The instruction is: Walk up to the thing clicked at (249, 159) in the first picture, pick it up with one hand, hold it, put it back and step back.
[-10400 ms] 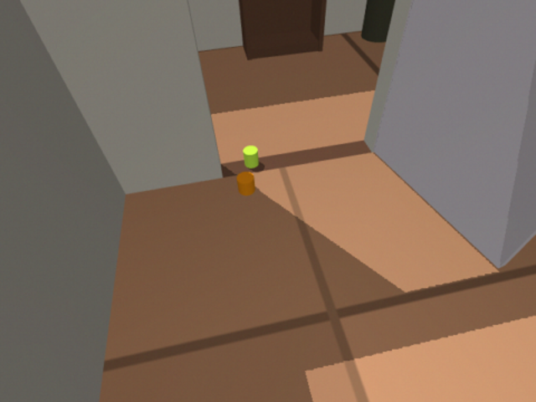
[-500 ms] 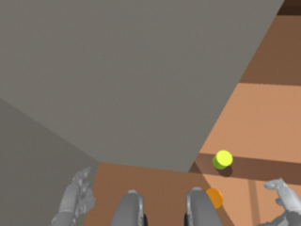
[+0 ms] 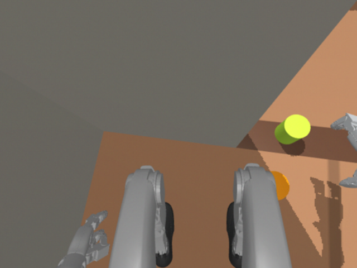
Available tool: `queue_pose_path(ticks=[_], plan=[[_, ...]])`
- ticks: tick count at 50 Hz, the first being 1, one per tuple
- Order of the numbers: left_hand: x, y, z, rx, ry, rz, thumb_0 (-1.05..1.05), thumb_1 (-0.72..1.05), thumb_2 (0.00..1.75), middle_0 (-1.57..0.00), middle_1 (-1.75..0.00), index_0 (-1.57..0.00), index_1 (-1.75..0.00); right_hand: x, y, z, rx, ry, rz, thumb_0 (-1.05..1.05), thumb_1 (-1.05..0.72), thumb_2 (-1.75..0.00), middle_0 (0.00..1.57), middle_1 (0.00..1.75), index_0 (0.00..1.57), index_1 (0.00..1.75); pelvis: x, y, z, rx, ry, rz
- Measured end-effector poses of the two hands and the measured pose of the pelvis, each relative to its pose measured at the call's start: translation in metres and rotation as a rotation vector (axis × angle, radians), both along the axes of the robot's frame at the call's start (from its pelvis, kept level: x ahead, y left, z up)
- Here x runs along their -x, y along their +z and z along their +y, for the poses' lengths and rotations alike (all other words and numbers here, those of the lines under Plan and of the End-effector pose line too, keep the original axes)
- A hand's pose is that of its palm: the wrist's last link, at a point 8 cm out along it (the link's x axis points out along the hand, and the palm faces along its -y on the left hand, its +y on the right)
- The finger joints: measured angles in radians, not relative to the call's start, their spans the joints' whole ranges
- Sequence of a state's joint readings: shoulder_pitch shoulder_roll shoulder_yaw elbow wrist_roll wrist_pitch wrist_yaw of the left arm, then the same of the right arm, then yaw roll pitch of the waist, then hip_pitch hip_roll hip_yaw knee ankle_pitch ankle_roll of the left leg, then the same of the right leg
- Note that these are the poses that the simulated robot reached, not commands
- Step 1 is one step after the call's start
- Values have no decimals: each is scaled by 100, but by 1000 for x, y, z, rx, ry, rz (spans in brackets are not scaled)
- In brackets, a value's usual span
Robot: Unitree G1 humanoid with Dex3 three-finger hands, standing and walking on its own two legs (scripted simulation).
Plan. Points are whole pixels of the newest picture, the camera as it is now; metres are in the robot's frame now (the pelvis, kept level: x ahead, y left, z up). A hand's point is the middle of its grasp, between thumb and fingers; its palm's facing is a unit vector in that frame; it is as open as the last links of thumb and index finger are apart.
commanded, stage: rise first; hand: right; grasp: from above
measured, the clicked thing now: (291, 130) +0.46 -0.35 -0.37
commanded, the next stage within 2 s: approach in 1.42 s
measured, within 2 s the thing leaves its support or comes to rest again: neither
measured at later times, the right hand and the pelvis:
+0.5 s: hand (335, 143) +0.37 -0.38 -0.21, palm faces -0.47 +0.10 -0.87, open 14.1 cm; pelvis +0.00 -0.01 -0.07, yaw +3 degrees
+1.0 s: hand (325, 138) +0.40 -0.38 -0.25, palm faces -0.47 +0.08 -0.88, open 14.0 cm; pelvis +0.00 -0.01 -0.10, yaw +4 degrees
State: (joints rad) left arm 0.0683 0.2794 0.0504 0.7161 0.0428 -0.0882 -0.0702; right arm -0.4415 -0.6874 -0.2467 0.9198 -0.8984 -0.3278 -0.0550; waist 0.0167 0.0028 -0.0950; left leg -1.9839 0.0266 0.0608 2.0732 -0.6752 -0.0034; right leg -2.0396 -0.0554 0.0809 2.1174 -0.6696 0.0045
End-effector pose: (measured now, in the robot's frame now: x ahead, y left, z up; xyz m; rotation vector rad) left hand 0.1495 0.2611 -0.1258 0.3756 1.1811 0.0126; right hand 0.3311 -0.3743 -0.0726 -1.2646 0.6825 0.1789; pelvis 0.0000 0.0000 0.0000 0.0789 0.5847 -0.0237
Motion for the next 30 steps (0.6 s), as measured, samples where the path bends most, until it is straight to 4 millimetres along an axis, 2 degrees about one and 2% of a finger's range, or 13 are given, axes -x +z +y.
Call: queue_pose_path(ticks=[6,12,17,30], plan=[[35,-19,6,-35,24,76,1,89,90,-20,-30,-20,-30,-15,-25,-2,29,88,-22,0,52,-101,7,102,8,101,8,-26,-3,-18,8,-18],[52,-27,9,-68,28,127,1,89,90,-20,-30,-20,-30,-27,-46,-4,54,146,-47,0,52,-101,7,99,8,100,10,-44,-6,-34,13,-27],[52,-35,10,-87,16,159,1,89,90,-20,-30,-20,-30,-38,-61,-9,91,185,-61,0,52,-101,7,98,8,99,8,-56,-8,-44,13,-26],[36,-57,7,-93,-6,190,0,90,90,-20,-30,-20,-30,-55,-93,-11,144,236,-55,0,49,-97,7,101,9,99,1,-78,-11,-53,17,-19]])
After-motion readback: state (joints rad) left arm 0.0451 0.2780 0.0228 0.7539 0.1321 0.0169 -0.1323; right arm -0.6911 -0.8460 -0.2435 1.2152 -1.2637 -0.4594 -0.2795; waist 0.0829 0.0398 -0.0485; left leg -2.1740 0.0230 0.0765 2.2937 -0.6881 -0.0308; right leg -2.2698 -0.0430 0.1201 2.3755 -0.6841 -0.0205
